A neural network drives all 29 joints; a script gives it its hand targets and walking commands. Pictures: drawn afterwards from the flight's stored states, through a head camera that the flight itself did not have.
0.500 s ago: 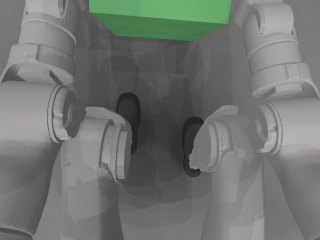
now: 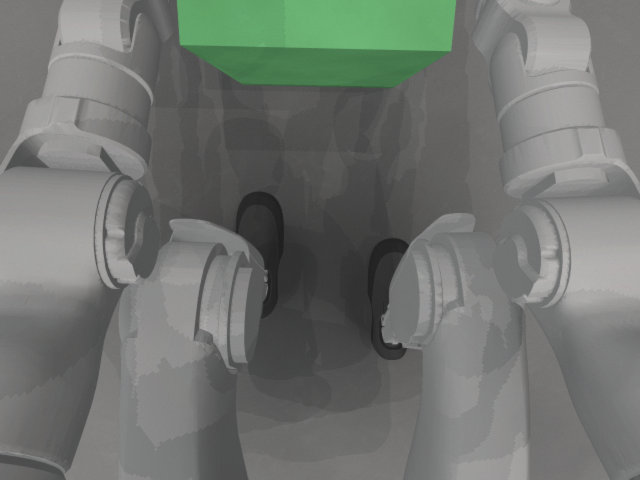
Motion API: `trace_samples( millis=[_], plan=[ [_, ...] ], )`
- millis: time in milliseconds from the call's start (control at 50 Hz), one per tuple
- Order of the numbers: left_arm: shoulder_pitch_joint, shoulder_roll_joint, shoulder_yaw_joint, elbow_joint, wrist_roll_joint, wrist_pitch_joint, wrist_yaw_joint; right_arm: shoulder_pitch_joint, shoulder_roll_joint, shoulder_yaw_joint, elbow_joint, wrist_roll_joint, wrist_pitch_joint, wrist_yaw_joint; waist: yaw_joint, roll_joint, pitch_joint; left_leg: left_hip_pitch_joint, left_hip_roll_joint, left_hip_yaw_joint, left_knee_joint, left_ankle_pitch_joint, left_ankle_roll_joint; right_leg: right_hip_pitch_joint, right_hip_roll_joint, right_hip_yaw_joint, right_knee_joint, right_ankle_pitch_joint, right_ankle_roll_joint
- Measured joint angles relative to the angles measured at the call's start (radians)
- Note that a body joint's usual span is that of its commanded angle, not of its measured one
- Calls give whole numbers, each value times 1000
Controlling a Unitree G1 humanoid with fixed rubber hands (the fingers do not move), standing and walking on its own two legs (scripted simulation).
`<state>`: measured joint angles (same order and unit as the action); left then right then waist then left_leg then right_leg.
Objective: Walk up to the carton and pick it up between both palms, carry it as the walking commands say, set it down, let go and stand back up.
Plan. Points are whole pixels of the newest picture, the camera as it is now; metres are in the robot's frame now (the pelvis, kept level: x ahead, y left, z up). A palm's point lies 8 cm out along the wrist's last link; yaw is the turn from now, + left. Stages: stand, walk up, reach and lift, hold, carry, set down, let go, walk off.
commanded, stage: set down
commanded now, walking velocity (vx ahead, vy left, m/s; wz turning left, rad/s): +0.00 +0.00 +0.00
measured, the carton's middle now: out of the picture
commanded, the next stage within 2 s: none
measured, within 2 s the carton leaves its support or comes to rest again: neither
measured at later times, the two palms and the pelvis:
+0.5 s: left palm out of the picture +0.55 +0.18 -0.17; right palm out of the picture +0.55 -0.13 -0.17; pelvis +0.00 +0.00 +0.00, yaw +0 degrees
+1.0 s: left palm out of the picture +0.55 +0.19 -0.17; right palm out of the picture +0.55 -0.13 -0.18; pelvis +0.01 +0.00 +0.00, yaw +0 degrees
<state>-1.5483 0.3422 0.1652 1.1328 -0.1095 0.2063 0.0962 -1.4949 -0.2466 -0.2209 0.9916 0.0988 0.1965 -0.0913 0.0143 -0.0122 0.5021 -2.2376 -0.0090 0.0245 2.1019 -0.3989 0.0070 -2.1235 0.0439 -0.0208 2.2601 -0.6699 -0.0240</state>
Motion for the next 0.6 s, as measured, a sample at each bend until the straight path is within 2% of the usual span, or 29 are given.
trace_samples(
  millis=[260,600],
  plan=[
    [29,1,0,5,0,-19,-15,16,0,6,17,0,-19,27,0,7,-36,-22,3,0,10,-6,0,-24,4,0,9,-4,0],
    [31,1,2,20,0,-41,-21,18,0,10,27,-3,-36,27,0,8,-38,-24,3,0,12,-7,0,-24,5,0,10,-5,0]
  ],
)
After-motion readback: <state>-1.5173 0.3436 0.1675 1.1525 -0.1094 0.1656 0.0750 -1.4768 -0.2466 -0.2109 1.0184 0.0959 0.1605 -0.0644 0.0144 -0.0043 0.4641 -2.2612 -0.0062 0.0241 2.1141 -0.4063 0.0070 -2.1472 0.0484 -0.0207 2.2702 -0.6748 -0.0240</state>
